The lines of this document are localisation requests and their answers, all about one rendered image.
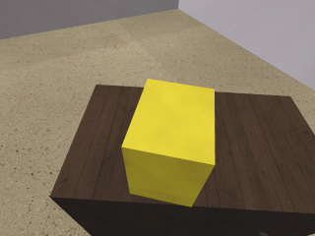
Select pedestal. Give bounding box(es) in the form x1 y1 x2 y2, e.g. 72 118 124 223
49 85 315 236

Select carton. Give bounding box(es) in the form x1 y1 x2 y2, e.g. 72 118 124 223
121 79 216 207

